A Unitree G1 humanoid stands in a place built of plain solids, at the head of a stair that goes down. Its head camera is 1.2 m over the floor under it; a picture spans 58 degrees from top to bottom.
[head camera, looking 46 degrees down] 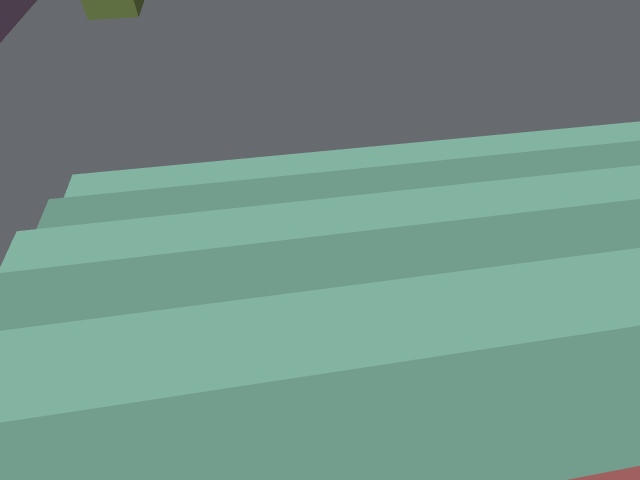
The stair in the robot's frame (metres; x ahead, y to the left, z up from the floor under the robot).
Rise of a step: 0.14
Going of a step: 0.45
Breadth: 7.23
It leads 9 degrees to the left of straight ahead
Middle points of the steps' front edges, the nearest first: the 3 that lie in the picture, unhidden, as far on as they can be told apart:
2.34 -1.83 -0.55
2.78 -1.76 -0.68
3.22 -1.69 -0.82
